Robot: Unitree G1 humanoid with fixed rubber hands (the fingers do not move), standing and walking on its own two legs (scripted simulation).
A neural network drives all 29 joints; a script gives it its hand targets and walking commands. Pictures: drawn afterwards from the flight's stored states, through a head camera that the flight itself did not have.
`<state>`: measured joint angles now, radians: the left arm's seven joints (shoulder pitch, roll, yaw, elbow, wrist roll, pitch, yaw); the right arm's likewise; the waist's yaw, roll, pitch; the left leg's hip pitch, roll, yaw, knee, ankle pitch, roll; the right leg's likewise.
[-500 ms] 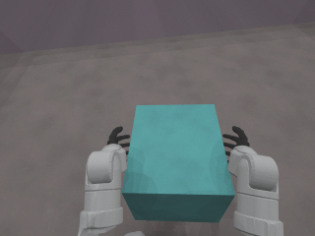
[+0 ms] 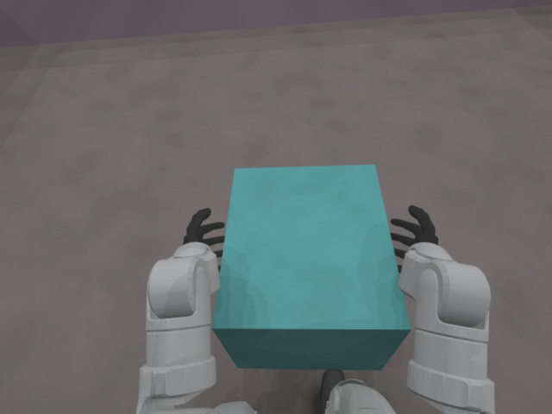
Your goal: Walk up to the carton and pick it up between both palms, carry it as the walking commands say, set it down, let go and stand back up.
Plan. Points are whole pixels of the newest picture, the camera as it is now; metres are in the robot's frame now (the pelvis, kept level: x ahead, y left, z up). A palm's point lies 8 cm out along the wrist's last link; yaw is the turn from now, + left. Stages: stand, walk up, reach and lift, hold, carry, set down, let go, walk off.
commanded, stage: carry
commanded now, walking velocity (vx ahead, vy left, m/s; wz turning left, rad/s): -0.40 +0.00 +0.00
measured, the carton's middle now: (305, 266) +0.32 -0.01 -0.01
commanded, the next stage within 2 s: none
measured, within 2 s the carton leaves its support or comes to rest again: neither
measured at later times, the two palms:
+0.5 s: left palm out of the picture +0.09 +0.11 +0.08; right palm out of the picture +0.07 -0.19 +0.08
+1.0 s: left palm out of the picture -0.20 +0.18 +0.08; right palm out of the picture -0.12 -0.10 +0.07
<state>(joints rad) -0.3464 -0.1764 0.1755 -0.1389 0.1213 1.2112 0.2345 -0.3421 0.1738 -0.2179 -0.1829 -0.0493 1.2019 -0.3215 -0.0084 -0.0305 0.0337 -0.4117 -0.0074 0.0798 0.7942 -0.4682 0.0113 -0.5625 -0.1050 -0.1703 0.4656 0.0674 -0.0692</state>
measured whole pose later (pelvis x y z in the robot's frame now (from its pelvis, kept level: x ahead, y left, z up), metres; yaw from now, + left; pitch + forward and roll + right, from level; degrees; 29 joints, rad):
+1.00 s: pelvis -0.44 -0.03 +0.01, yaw +13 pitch +2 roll +1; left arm -0.32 -0.17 0.14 -0.17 0.07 1.19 0.29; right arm -0.33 0.17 -0.21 -0.20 -0.10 1.17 -0.25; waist 0.04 0.04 0.05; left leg -0.62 -0.03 -0.02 0.99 -0.46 -0.02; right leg -0.39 -0.05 -0.15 0.66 -0.29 -0.04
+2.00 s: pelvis -0.71 -0.07 +0.02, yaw +28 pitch +0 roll +0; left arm -0.29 -0.16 0.14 -0.09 0.10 1.24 0.27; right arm -0.32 0.17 -0.22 -0.10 -0.07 1.22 -0.30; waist 0.02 0.02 -0.08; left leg -0.43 0.03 0.13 0.49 -0.16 0.02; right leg -0.38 -0.06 -0.13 0.56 -0.20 -0.02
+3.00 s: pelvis -0.75 -0.11 +0.01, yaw +27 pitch +0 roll +0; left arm -0.29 -0.16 0.15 -0.02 0.16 1.14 0.21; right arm -0.30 0.16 -0.20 -0.03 -0.06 1.12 -0.30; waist -0.02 -0.01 -0.07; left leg -0.42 0.05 0.11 0.54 -0.16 0.02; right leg -0.42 -0.04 -0.12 0.52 -0.10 -0.04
